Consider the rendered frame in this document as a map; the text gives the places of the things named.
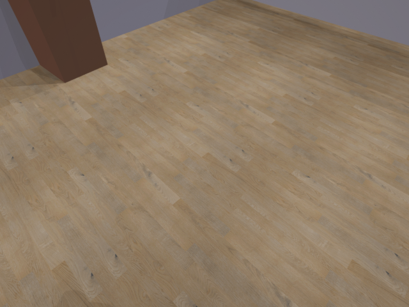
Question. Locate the cabinet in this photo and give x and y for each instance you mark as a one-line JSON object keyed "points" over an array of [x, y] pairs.
{"points": [[62, 34]]}

